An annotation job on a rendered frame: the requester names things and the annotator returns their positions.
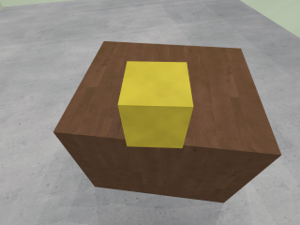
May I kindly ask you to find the pedestal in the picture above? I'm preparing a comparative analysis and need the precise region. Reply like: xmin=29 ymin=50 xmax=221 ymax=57
xmin=53 ymin=41 xmax=281 ymax=203

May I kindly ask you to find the carton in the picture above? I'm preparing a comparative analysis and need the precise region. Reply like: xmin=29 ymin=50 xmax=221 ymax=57
xmin=117 ymin=61 xmax=194 ymax=148

